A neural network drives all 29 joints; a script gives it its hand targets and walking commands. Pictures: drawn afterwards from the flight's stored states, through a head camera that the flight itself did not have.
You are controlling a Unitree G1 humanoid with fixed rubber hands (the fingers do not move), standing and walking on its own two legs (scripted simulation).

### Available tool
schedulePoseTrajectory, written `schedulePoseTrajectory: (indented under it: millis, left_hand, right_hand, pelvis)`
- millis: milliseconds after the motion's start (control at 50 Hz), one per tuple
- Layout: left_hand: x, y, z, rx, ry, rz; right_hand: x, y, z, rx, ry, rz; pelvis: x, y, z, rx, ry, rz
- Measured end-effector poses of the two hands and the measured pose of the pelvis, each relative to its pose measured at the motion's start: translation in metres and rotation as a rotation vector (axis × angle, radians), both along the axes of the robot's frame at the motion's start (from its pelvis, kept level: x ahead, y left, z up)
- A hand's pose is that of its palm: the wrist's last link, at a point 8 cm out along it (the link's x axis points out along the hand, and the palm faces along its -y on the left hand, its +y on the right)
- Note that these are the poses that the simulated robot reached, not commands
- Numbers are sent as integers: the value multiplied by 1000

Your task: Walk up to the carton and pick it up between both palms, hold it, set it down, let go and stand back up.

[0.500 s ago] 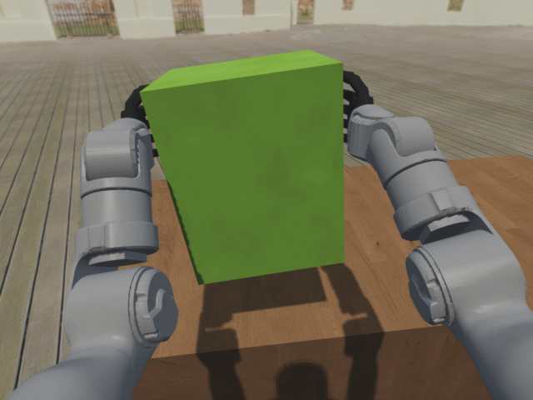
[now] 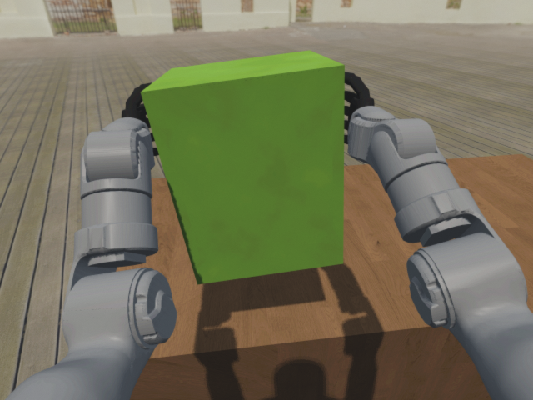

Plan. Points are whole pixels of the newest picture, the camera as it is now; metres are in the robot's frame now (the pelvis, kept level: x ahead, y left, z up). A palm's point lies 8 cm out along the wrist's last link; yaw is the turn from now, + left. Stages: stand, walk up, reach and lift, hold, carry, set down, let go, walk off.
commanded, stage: hold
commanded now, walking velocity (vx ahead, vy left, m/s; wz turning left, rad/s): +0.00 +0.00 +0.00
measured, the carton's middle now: (255, 163) +0.38 +0.00 +0.27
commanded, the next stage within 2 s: none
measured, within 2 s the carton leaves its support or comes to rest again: neither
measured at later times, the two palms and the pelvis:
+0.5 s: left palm (138, 135) +0.38 +0.15 +0.32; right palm (361, 124) +0.37 -0.15 +0.32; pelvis +0.00 +0.00 +0.00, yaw +0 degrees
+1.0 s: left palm (138, 134) +0.38 +0.15 +0.32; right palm (359, 124) +0.37 -0.14 +0.32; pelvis +0.00 +0.00 +0.00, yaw +0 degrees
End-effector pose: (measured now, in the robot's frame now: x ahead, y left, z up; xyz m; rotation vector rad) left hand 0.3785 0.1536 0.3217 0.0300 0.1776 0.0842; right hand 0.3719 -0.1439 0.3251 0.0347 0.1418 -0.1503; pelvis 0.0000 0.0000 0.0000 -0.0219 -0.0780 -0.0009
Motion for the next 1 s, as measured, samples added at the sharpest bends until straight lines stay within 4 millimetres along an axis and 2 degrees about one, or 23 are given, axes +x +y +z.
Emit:
schedulePoseTrajectory:
  millis: [1000]
  left_hand:
    - [1, -1, 2, 1, -6, 3]
  right_hand:
    - [1, -1, -1, 1, 17, -1]
  pelvis:
    - [0, 1, 0, -2, 11, -2]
